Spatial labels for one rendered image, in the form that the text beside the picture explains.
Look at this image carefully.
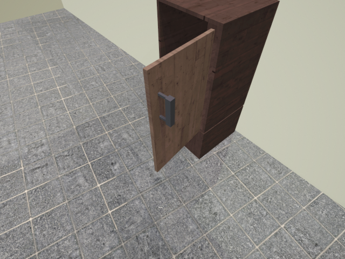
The cupboard door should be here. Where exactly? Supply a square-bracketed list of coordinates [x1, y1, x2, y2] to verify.
[143, 29, 215, 172]

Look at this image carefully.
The handle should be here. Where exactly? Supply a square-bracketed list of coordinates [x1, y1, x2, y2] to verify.
[158, 92, 175, 127]

